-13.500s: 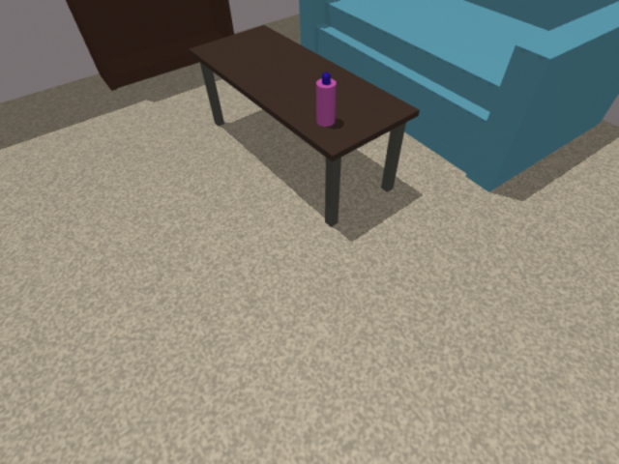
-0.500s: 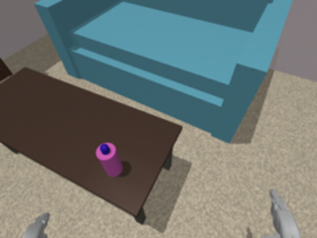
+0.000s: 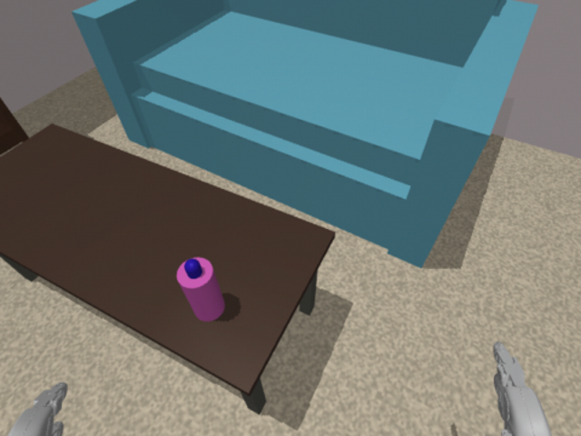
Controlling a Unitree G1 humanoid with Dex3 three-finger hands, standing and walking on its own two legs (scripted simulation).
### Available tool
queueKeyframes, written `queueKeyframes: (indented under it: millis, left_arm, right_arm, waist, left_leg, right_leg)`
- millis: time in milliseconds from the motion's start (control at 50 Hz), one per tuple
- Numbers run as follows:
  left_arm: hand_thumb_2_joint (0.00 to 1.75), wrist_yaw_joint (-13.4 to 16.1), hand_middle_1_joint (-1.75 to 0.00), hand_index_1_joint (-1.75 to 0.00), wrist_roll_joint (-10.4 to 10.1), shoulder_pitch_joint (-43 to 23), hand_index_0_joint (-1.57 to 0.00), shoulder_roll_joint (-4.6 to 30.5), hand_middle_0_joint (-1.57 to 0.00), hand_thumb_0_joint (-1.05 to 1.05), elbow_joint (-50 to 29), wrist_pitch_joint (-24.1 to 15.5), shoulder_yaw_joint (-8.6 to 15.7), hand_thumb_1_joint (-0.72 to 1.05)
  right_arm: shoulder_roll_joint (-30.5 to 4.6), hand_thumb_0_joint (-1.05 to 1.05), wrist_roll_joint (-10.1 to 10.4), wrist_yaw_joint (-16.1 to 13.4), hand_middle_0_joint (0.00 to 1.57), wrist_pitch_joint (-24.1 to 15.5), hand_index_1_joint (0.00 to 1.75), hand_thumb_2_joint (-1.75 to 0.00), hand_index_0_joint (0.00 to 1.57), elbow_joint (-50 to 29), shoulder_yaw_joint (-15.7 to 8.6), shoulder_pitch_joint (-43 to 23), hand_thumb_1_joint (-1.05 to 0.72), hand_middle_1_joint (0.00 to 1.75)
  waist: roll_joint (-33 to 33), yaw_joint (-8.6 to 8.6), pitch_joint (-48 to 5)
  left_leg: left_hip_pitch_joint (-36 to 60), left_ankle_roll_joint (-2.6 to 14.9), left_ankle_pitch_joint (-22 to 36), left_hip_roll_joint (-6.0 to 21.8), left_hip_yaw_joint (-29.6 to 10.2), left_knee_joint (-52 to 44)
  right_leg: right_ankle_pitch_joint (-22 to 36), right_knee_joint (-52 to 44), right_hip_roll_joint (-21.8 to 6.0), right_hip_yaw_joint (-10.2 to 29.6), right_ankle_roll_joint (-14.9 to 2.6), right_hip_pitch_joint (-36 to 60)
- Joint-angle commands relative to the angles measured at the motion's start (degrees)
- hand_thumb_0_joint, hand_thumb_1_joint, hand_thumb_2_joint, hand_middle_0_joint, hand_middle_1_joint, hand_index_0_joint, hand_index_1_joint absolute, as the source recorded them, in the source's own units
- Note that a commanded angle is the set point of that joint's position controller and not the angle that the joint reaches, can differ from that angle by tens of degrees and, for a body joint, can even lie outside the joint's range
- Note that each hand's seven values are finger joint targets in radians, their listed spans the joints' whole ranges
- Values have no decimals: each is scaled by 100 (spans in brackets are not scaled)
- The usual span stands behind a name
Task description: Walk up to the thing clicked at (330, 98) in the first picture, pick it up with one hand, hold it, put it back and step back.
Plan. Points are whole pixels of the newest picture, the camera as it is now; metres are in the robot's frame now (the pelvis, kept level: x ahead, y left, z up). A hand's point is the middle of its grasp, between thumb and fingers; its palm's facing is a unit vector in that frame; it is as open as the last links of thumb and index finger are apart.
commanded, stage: go down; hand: left
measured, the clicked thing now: (200, 286) +0.45 +0.20 -0.20
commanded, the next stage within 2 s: approach in 1.40 s
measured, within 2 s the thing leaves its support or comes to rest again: neither
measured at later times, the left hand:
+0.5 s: hand (49, 330) +0.28 +0.33 +0.02, palm faces +0.19 -0.96 -0.21, open 17.5 cm
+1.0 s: hand (31, 281) +0.33 +0.36 +0.05, palm faces +0.21 -0.97 -0.13, open 17.5 cm
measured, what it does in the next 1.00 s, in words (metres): stands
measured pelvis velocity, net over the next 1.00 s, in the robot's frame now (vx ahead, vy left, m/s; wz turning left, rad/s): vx -0.01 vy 0.00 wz -0.02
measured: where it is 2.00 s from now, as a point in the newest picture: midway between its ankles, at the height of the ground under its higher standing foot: outside the picture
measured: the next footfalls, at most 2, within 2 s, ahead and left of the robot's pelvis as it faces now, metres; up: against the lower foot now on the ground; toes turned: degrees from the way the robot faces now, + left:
none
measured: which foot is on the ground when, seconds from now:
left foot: down 0.00-1.00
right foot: down 0.00-1.00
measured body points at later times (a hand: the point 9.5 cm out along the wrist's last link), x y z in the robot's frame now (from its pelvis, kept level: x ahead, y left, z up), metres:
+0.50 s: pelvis -0.01 +0.00 +0.00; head +0.03 +0.00 +0.45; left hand +0.26 +0.38 +0.04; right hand +0.13 -0.26 -0.05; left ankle -0.01 +0.12 -0.69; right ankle -0.01 -0.12 -0.69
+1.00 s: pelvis -0.01 +0.00 +0.01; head +0.05 +0.02 +0.45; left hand +0.32 +0.41 +0.06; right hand +0.13 -0.26 -0.06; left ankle -0.01 +0.12 -0.69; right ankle -0.01 -0.12 -0.69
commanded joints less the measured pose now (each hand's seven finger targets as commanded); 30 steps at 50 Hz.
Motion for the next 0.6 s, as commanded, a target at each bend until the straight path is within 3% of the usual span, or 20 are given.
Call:
queueKeyframes:
  millis: [0, 20, 60, 120, 140, 180, 220, 260, 300, 340, 360, 380, 400, 420, 460, 480, 500, 520, 560, 580]
  left_arm:
    - [7, 72, -4, -5, -1, -775, -5, 1616, -7, 0, -1169, -380, 845, -57]
    - [7, 55, -4, -5, -21, -812, -5, 1553, -6, 0, -1038, -391, 823, -55]
    - [7, 24, -4, -5, -88, -1406, -5, 1791, -7, 0, -1126, -531, 967, -57]
    - [8, -53, -4, -6, -186, -1750, -5, 2045, -6, 0, -865, -693, 1200, -57]
    - [8, -85, -4, -6, -216, -2012, -5, 2045, -6, 0, -789, -751, 1190, -55]
    - [7, -201, -3, -4, -278, -2028, -5, 2158, -6, 0, -382, -795, 1322, -56]
    - [8, -373, -4, -5, -324, -2415, -5, 2101, -6, 0, 18, -813, 1214, -56]
    - [7, -515, -4, -5, -398, -2712, -5, 2256, -6, 0, 344, -861, 1291, -61]
    - [6, -658, -3, -4, -402, -2851, -5, 2466, -6, 0, 699, -908, 1408, -57]
    - [6, -789, -3, -4, -427, -3057, -5, 2699, -6, 0, 1018, -998, 1560, -57]
    - [7, -859, -3, -4, -426, -3141, -4, 2719, -5, 0, 1180, -1061, 1577, -56]
    - [7, -903, -3, -5, -428, -3331, -5, 2861, -5, 0, 1213, -1115, 1637, -58]
    - [8, -951, -4, -6, -418, -3530, -4, 2903, -5, 0, 1331, -1196, 1638, -58]
    - [8, -1015, -4, -6, -410, -3569, -4, 2876, -5, 0, 1583, -1276, 1631, -59]
    - [8, -1089, -4, -6, -424, -3973, -4, 3079, -5, 0, 1608, -1509, 1745, -58]
    - [9, -1158, -5, -6, -421, -3937, -4, 2956, -5, 0, 1972, -1582, 1641, -57]
    - [8, -1185, -5, -6, -425, -4404, -4, 3184, -5, 0, 1686, -1721, 1709, -58]
    - [8, -1202, -5, -6, -417, -4483, -5, 3226, -5, 0, 1881, -1829, 1765, -59]
    - [9, -1265, -5, -7, -394, -4636, -4, 3249, -5, 0, 2119, -2027, 1738, -59]
    - [9, -1315, -6, -7, -425, -4714, -5, 3266, -5, 0, 2294, -2129, 1745, -59]
  right_arm:
    - [-783, 0, 15, -172, 5, -427, 5, -4, 5, -998, -435, -119, 55, 5]
    - [-819, 0, 10, -189, 5, -450, 5, -5, 5, -853, -486, -34, 55, 5]
    - [-838, 0, 24, -214, 5, -520, 5, -5, 5, -665, -490, -87, 54, 5]
    - [-849, 0, 37, -265, 5, -613, 5, -5, 5, -647, -469, -99, 54, 5]
    - [-754, 0, 37, -277, 5, -650, 5, -5, 5, -566, -349, -225, 54, 5]
    - [-864, 0, 29, -296, 5, -679, 5, -5, 5, -407, -417, -189, 54, 5]
    - [-638, 0, 12, -260, 5, -694, 5, -5, 5, -138, -110, -274, 54, 5]
    - [-802, 0, 47, -265, 5, -738, 5, -5, 5, -267, -221, -558, 54, 5]
    - [-758, 0, 29, -243, 5, -733, 5, -5, 5, -219, -84, -460, 55, 5]
    - [-830, 0, 23, -240, 5, -713, 5, -5, 5, -27, -144, -400, 55, 5]
    - [-956, 0, 22, -223, 5, -724, 5, -5, 5, -139, -241, -424, 55, 5]
    - [-920, 0, 30, -218, 5, -730, 5, -5, 5, -39, -229, -510, 54, 5]
    - [-989, 0, 20, -207, 5, -743, 5, -5, 5, -63, -296, -515, 55, 5]
    - [-899, 0, 16, -182, 5, -758, 5, -5, 5, -25, -173, -504, 54, 5]
    - [-935, 0, 28, -164, 5, -791, 5, -5, 5, -4, -220, -553, 54, 5]
    - [-914, 0, 30, -150, 5, -774, 5, -5, 5, 169, -232, -391, 55, 5]
    - [-893, 0, 36, -141, 5, -817, 5, -5, 5, 28, -158, -602, 55, 5]
    - [-997, 0, 28, -143, 5, -858, 5, -5, 5, -108, -245, -723, 55, 5]
    - [-858, 0, 5, -113, 5, -853, 5, -5, 5, 205, -104, -478, 55, 5]
    - [-898, 0, -3, -108, 5, -846, 5, -5, 5, 358, -158, -449, 55, 5]
  waist:
    - [389, -45, -441]
    - [344, -82, -375]
    - [564, -108, -310]
    - [531, -98, -627]
    - [562, -66, -568]
    - [576, -23, -767]
    - [662, 3, -542]
    - [545, 3, -634]
    - [384, 43, -808]
    - [341, 87, -819]
    - [247, 8, -825]
    - [302, 89, -843]
    - [299, 15, -788]
    - [246, 31, -840]
    - [384, 50, -932]
    - [441, -17, -884]
    - [540, 46, -951]
    - [493, 8, -1035]
    - [651, 25, -1024]
    - [742, -17, -1008]
  left_leg:
    - [531, 65, 1292, -98, 89, -821]
    - [513, 68, 1176, -91, 88, -842]
    - [521, 51, 1055, -50, 21, -925]
    - [691, 54, 1407, -32, -5, -878]
    - [680, 59, 1459, -42, 1, -871]
    - [806, 48, 1763, -34, -7, -851]
    - [717, 40, 1650, -27, -23, -918]
    - [693, 74, 1532, -37, -26, -956]
    - [741, 111, 1734, -56, 14, -898]
    - [686, 118, 1840, -76, 42, -863]
    - [767, 110, 1867, -46, 34, -905]
    - [739, 108, 1846, -60, 44, -897]
    - [732, 111, 1721, -62, 60, -913]
    - [761, 112, 1800, -41, 47, -910]
    - [804, 100, 1791, -39, 58, -949]
    - [882, 83, 1835, -12, 42, -974]
    - [866, 81, 1738, -18, 37, -994]
    - [911, 72, 1709, 1, 17, -1037]
    - [971, 58, 1682, 7, 26, -1056]
    - [1001, 29, 1776, 46, -23, -1077]
  right_leg:
    - [1185, -824, 48, 2, -50, 273]
    - [1082, -829, 53, 9, -54, 210]
    - [963, -784, 67, -13, -72, 152]
    - [1269, -746, 59, -11, -66, 333]
    - [1328, -742, 46, -6, -70, 365]
    - [1552, -729, 44, -6, -76, 463]
    - [1420, -749, 62, -38, -95, 379]
    - [1332, -826, 63, -29, -94, 417]
    - [1559, -869, 39, 5, -68, 557]
    - [1683, -887, 14, 52, -54, 610]
    - [1672, -867, 48, 20, -57, 564]
    - [1649, -884, 39, 29, -67, 575]
    - [1547, -914, 36, 56, -57, 498]
    - [1590, -879, 46, 37, -59, 508]
    - [1556, -864, 50, 56, -87, 498]
    - [1536, -850, 75, 39, -102, 406]
    - [1447, -865, 75, 46, -114, 435]
    - [1413, -857, 91, 32, -123, 470]
    - [1378, -858, 90, 25, -139, 379]
    - [1393, -824, 116, -5, -154, 320]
